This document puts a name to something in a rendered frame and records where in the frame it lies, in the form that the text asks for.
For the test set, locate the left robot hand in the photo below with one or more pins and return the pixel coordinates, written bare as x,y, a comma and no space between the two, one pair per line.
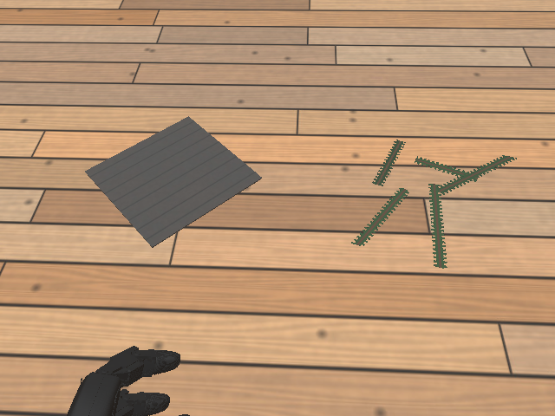
100,392

